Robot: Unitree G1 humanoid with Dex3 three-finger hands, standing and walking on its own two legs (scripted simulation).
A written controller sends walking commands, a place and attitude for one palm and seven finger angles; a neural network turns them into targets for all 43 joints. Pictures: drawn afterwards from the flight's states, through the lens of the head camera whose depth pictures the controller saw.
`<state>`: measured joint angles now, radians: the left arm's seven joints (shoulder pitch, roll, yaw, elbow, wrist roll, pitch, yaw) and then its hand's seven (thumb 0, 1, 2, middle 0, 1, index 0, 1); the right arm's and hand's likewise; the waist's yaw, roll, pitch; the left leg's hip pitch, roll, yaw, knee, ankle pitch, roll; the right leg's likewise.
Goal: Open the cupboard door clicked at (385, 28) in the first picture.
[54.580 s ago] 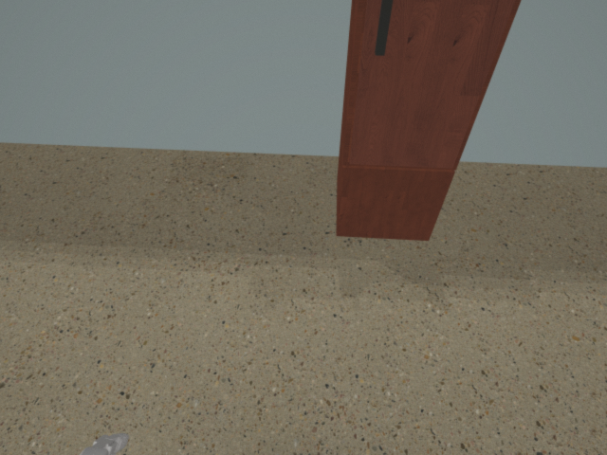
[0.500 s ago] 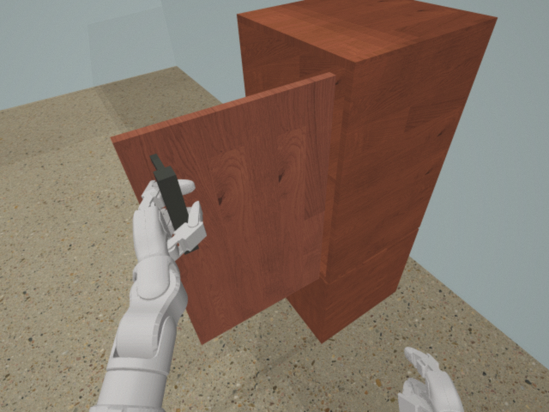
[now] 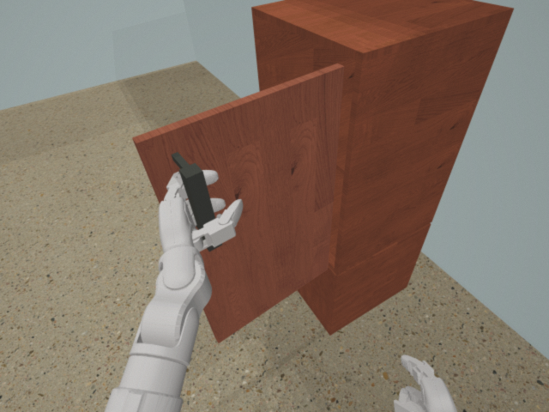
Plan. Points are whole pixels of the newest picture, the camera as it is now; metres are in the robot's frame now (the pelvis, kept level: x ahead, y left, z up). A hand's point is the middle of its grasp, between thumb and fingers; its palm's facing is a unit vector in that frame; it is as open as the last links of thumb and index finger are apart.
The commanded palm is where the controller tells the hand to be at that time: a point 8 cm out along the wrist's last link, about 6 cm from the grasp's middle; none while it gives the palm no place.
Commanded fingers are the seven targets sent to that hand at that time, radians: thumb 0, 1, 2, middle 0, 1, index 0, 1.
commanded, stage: open thumb and fingers to let go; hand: left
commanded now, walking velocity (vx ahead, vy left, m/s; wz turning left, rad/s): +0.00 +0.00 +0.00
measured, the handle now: (196, 202) +0.37 +0.15 +0.15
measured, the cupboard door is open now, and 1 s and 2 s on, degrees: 95 97 97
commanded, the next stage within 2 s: slide the hand sideways off the handle in 0.52 s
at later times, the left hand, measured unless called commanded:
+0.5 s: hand (218, 216) +0.35 +0.11 +0.14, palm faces +0.28 -0.96 +0.01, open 14.4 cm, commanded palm +0.31 +0.14 +0.14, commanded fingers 0.00 -0.50 0.30 -0.15 -0.30 -0.15 -0.30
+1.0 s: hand (212, 237) +0.31 +0.11 +0.14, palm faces -0.17 -0.98 +0.03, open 16.1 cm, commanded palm +0.28 +0.17 +0.14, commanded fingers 0.00 -0.50 0.30 -0.15 -0.30 -0.15 -0.30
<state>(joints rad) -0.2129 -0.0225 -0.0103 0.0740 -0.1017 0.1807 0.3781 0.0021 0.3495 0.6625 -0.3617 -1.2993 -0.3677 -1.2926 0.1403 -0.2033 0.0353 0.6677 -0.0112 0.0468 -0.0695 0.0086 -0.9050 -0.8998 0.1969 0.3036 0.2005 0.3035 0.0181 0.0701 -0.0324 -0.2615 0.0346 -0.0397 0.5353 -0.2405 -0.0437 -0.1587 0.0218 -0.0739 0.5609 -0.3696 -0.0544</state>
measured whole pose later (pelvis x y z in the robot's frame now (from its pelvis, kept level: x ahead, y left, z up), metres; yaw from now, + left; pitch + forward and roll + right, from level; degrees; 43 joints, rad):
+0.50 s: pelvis -0.01 +0.03 +0.00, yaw -1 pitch -2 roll +0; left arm -0.29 -0.06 -0.10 0.14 -0.03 0.17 0.46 -0.01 -0.49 0.30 -0.37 -0.80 -0.36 -0.79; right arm 0.15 -0.18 0.02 0.67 -0.02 0.04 -0.05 0.01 -0.91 -0.90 0.20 0.30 0.20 0.30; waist 0.03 0.05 -0.02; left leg -0.31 0.01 -0.02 0.59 -0.25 -0.01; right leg -0.19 0.00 -0.05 0.57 -0.36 -0.01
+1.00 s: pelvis -0.02 +0.04 +0.00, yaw -1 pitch -2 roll +0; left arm -0.22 0.10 -0.05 0.15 -0.19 0.09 -0.05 -0.02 -0.51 0.30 -0.18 -0.34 -0.19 -0.33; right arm 0.20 -0.21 0.06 0.61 0.03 -0.03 -0.06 0.01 -0.90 -0.90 0.20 0.30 0.20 0.30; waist 0.00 0.05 -0.04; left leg -0.29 0.01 0.00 0.56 -0.23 0.00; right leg -0.19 -0.01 -0.04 0.56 -0.33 -0.01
